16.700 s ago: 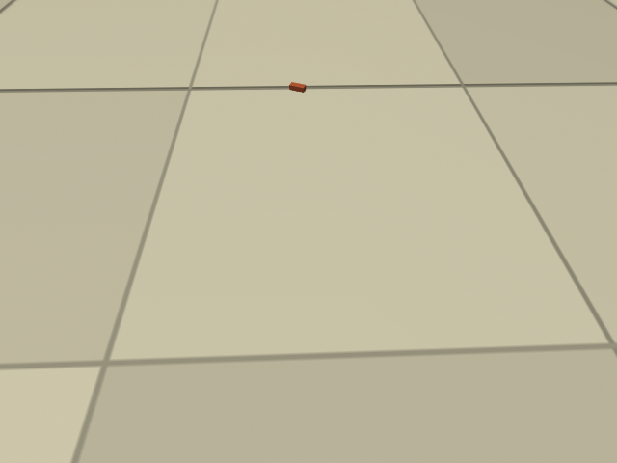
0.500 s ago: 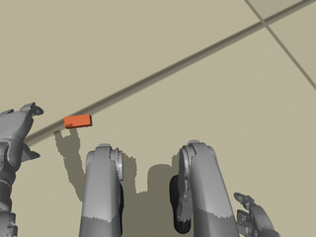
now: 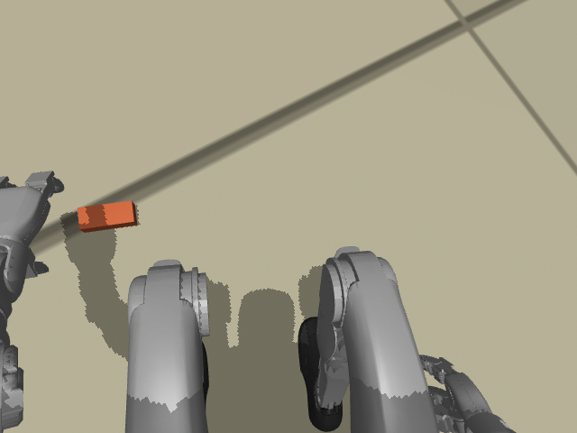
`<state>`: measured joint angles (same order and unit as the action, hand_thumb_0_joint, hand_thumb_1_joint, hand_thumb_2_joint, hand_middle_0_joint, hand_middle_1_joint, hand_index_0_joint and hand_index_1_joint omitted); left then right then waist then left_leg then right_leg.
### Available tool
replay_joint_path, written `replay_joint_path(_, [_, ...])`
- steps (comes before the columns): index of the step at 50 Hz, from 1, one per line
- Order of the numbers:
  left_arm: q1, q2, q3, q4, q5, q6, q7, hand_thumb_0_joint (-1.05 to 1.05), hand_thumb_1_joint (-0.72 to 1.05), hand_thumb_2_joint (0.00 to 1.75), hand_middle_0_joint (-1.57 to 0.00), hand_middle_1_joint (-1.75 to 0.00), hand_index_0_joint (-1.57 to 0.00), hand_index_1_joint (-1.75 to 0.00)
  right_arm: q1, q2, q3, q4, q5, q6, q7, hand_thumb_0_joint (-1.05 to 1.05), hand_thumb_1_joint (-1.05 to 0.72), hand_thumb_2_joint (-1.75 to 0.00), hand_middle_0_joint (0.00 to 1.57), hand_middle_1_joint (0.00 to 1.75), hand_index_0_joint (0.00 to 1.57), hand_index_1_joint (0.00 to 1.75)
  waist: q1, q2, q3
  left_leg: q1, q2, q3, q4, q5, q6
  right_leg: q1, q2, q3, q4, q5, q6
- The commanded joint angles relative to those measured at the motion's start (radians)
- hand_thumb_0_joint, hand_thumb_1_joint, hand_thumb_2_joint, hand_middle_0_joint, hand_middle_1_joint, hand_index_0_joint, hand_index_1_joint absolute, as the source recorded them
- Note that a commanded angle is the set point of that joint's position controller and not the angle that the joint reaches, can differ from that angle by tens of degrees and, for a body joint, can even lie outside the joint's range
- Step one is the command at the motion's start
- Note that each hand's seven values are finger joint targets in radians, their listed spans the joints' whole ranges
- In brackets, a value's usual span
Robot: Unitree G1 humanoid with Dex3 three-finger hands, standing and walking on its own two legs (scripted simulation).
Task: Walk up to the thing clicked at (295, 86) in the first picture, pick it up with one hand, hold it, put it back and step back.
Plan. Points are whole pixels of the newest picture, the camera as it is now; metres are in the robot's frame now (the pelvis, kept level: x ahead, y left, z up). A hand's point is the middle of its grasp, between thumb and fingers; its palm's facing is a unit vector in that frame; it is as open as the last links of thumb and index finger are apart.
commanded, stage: rise first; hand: left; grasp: from above
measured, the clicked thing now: (108, 216) +0.44 +0.28 -0.33
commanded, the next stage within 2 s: none
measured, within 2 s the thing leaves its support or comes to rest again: neither
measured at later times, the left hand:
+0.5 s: hand (45, 228) +0.39 +0.33 -0.19, palm faces -0.44 -0.11 -0.89, open 12.3 cm
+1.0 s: hand (53, 222) +0.40 +0.33 -0.21, palm faces -0.43 -0.13 -0.89, open 12.5 cm
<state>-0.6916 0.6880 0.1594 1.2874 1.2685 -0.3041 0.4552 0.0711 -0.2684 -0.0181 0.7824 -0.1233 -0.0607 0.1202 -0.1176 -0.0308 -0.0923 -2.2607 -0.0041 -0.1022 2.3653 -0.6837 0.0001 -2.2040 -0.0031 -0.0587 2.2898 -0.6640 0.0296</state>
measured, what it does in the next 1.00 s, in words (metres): stands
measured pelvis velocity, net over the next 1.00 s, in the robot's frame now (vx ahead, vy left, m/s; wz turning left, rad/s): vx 0.01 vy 0.00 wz -0.03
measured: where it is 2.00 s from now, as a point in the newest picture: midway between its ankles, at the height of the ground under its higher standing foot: (257, 403)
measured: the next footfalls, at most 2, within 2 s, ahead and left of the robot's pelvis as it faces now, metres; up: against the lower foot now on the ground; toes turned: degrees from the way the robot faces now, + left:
none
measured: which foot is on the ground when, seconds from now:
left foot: down 0.00-1.00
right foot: down 0.00-1.00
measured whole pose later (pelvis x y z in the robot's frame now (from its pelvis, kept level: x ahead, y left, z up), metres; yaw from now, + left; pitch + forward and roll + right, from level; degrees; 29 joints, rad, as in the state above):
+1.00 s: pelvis +0.01 +0.00 -0.02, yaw -1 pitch +32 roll -7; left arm -0.79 0.74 0.21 1.44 1.28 -0.29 0.50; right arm 0.08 -0.27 0.02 0.80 -0.17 -0.08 0.16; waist -0.18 -0.04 -0.05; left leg -2.32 0.00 -0.13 2.46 -0.71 -0.01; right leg -2.26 0.01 -0.08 2.37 -0.68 0.03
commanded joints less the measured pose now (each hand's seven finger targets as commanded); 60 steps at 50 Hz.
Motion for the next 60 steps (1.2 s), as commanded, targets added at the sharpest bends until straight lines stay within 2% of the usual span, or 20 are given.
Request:
replay_joint_path(1, [-0.251,0.288,0.052,-0.103,-0.025,0.021,0.051,0.00,-0.23,0.74,-0.34,-0.74,-0.35,-0.73,0.171,-0.220,-0.071,-0.027,-0.011,-0.016,-0.006,0.00,-0.90,-0.90,0.20,0.30,0.20,0.30,0.005,0.211,-0.652,0.512,-0.022,0.080,-0.253,0.149,0.037,0.283,0.030,-0.064,-0.235,0.143,-0.056])
replay_joint_path(3, [-0.268,0.285,0.052,-0.083,-0.028,0.025,0.047,0.00,-0.22,0.74,-0.35,-0.73,-0.36,-0.72,0.172,-0.220,-0.069,-0.023,-0.017,-0.018,-0.004,0.00,-0.90,-0.90,0.20,0.30,0.20,0.30,-0.004,0.197,-0.637,0.465,-0.024,0.086,-0.240,0.141,0.042,0.290,0.030,-0.060,-0.231,0.140,-0.054])
replay_joint_path(4, [-0.248,0.295,0.052,-0.069,-0.030,0.028,0.043,0.00,-0.22,0.73,-0.35,-0.73,-0.36,-0.72,0.169,-0.217,-0.069,-0.020,-0.016,-0.020,-0.004,0.00,-0.90,-0.90,0.20,0.30,0.20,0.30,0.009,0.188,-0.628,0.465,-0.022,0.089,-0.235,0.143,0.043,0.299,0.031,-0.056,-0.238,0.143,-0.056])
replay_joint_path(8, [-0.255,0.293,0.056,-0.055,-0.034,0.024,0.032,0.00,-0.22,0.73,-0.34,-0.75,-0.35,-0.74,0.175,-0.217,-0.066,-0.017,-0.021,-0.021,-0.001,0.00,-0.90,-0.90,0.20,0.30,0.20,0.30,0.008,0.205,-0.631,0.470,-0.021,0.079,-0.233,0.134,0.040,0.278,0.032,-0.066,-0.215,0.129,-0.060])
replay_joint_path(11, [-0.261,0.285,0.052,-0.068,-0.034,0.015,0.026,0.00,-0.22,0.73,-0.34,-0.75,-0.35,-0.73,0.176,-0.214,-0.061,-0.014,-0.027,-0.018,0.003,0.00,-0.90,-0.90,0.20,0.30,0.20,0.30,-0.004,0.226,-0.637,0.476,-0.023,0.078,-0.223,0.166,0.040,0.280,0.032,-0.069,-0.197,0.158,-0.056])
replay_joint_path(13, [-0.251,0.300,0.061,-0.065,-0.033,0.010,0.027,0.00,-0.20,0.72,-0.35,-0.75,-0.36,-0.73,0.170,-0.218,-0.064,-0.014,-0.024,-0.014,0.003,0.00,-0.90,-0.90,0.20,0.30,0.20,0.30,0.007,0.220,-0.637,0.468,-0.023,0.078,-0.219,0.159,0.039,0.274,0.035,-0.065,-0.196,0.153,-0.061])
replay_joint_path(22, [-0.265,0.299,0.066,-0.061,-0.015,-0.003,0.054,0.00,-0.23,0.75,-0.33,-0.76,-0.34,-0.74,0.185,-0.230,-0.070,-0.014,-0.028,-0.009,0.012,0.00,-0.90,-0.90,0.20,0.30,0.20,0.30,-0.011,0.261,-0.620,0.482,-0.019,0.070,-0.219,0.164,0.032,0.234,0.035,-0.076,-0.172,0.158,-0.062])
replay_joint_path(25, [-0.275,0.308,0.082,-0.062,-0.024,-0.002,0.065,0.00,-0.24,0.75,-0.33,-0.75,-0.34,-0.74,0.189,-0.234,-0.070,-0.013,-0.030,-0.011,0.015,0.00,-0.90,-0.90,0.20,0.30,0.20,0.30,-0.012,0.256,-0.617,0.472,-0.017,0.067,-0.221,0.147,0.033,0.232,0.032,-0.078,-0.167,0.142,-0.060])
replay_joint_path(27, [-0.275,0.294,0.064,-0.046,-0.016,0.001,0.067,0.00,-0.25,0.76,-0.33,-0.74,-0.34,-0.74,0.186,-0.227,-0.066,-0.013,-0.033,-0.014,0.015,0.00,-0.90,-0.90,0.20,0.30,0.20,0.30,-0.019,0.255,-0.613,0.469,-0.017,0.074,-0.207,0.140,0.035,0.236,0.036,-0.076,-0.174,0.141,-0.060])
replay_joint_path(28, [-0.298,0.305,0.072,-0.049,-0.020,0.000,0.071,0.00,-0.24,0.75,-0.33,-0.74,-0.34,-0.74,0.188,-0.234,-0.067,-0.011,-0.033,-0.015,0.015,0.00,-0.89,-0.90,0.20,0.30,0.20,0.30,-0.028,0.244,-0.612,0.451,-0.017,0.073,-0.201,0.138,0.038,0.236,0.036,-0.077,-0.175,0.142,-0.058])
replay_joint_path(30, [-0.287,0.316,0.089,-0.048,-0.022,0.003,0.077,0.00,-0.23,0.75,-0.34,-0.73,-0.34,-0.73,0.190,-0.237,-0.067,-0.007,-0.036,-0.015,0.015,0.00,-0.90,-0.90,0.20,0.30,0.20,0.30,-0.019,0.254,-0.625,0.460,-0.018,0.072,-0.207,0.150,0.036,0.240,0.034,-0.077,-0.163,0.145,-0.056])
replay_joint_path(31, [-0.276,0.314,0.080,-0.036,-0.018,0.005,0.077,0.00,-0.24,0.76,-0.33,-0.74,-0.34,-0.74,0.186,-0.233,-0.067,-0.008,-0.033,-0.016,0.014,0.00,-0.90,-0.90,0.20,0.30,0.20,0.30,-0.013,0.261,-0.627,0.467,-0.019,0.074,-0.204,0.150,0.035,0.238,0.036,-0.075,-0.168,0.148,-0.059])
replay_joint_path(33, [-0.283,0.294,0.070,-0.017,-0.013,0.010,0.078,0.00,-0.25,0.76,-0.33,-0.73,-0.33,-0.73,0.193,-0.228,-0.060,-0.003,-0.039,-0.017,0.015,0.00,-0.90,-0.90,0.20,0.30,0.20,0.30,-0.027,0.250,-0.620,0.469,-0.018,0.072,-0.193,0.170,0.036,0.244,0.036,-0.078,-0.165,0.169,-0.055])
replay_joint_path(43, [-0.296,0.318,0.076,0.039,-0.012,0.015,0.078,0.00,-0.26,0.77,-0.34,-0.73,-0.33,-0.74,0.192,-0.237,-0.047,0.004,-0.045,-0.022,0.027,0.00,-0.90,-0.90,0.20,0.30,0.20,0.30,-0.034,0.243,-0.599,0.439,-0.021,0.069,-0.180,0.168,0.037,0.250,0.040,-0.083,-0.154,0.173,-0.057])
replay_joint_path(44, [-0.316,0.313,0.071,0.032,-0.014,0.015,0.075,0.00,-0.30,0.83,-0.36,-0.71,-0.32,-0.75,0.195,-0.240,-0.048,0.003,-0.046,-0.025,0.028,0.00,-0.90,-0.90,0.20,0.30,0.20,0.30,-0.045,0.241,-0.594,0.446,-0.019,0.065,-0.178,0.164,0.037,0.240,0.040,-0.087,-0.152,0.171,-0.057])
replay_joint_path(45, [-0.321,0.317,0.073,0.030,-0.008,0.013,0.077,0.00,-0.27,0.80,-0.35,-0.72,-0.33,-0.74,0.198,-0.246,-0.043,0.003,-0.051,-0.023,0.029,0.00,-0.90,-0.90,0.20,0.30,0.20,0.30,-0.049,0.263,-0.604,0.446,-0.020,0.065,-0.183,0.163,0.037,0.248,0.041,-0.090,-0.154,0.170,-0.054])
replay_joint_path(49, [-0.336,0.330,0.074,0.018,-0.013,0.007,0.087,0.00,-0.25,0.77,-0.37,-0.70,-0.35,-0.73,0.185,-0.245,-0.041,0.000,-0.048,-0.026,0.030,0.00,-0.90,-0.90,0.20,0.30,0.20,0.30,-0.047,0.275,-0.585,0.423,-0.021,0.064,-0.190,0.122,0.037,0.230,0.040,-0.091,-0.154,0.132,-0.056])
replay_joint_path(53, [-0.342,0.346,0.079,-0.004,-0.002,0.012,0.090,0.00,-0.23,0.75,-0.40,-0.68,-0.38,-0.70,0.193,-0.249,-0.044,-0.001,-0.047,-0.029,0.032,0.00,-0.90,-0.90,0.20,0.30,0.20,0.30,-0.050,0.287,-0.610,0.452,-0.018,0.062,-0.183,0.141,0.034,0.229,0.042,-0.092,-0.149,0.153,-0.056])
replay_joint_path(58, [-0.303,0.336,0.086,-0.008,-0.012,0.028,0.092,0.00,-0.22,0.75,-0.41,-0.66,-0.38,-0.69,0.187,-0.255,-0.049,-0.005,-0.041,-0.030,0.035,0.00,-0.90,-0.90,0.20,0.30,0.20,0.30,-0.035,0.331,-0.623,0.488,-0.014,0.054,-0.209,0.155,0.026,0.206,0.039,-0.100,-0.136,0.160,-0.054])
replay_joint_path(60, [-0.313,0.314,0.064,0.004,-0.015,0.034,0.082,0.00,-0.21,0.74,-0.43,-0.65,-0.40,-0.68,0.193,-0.253,-0.050,-0.006,-0.037,-0.030,0.037,0.00,-0.90,-0.90,0.20,0.30,0.20,0.30,-0.046,0.308,-0.597,0.471,-0.015,0.049,-0.210,0.142,0.027,0.193,0.037,-0.099,-0.138,0.152,-0.056])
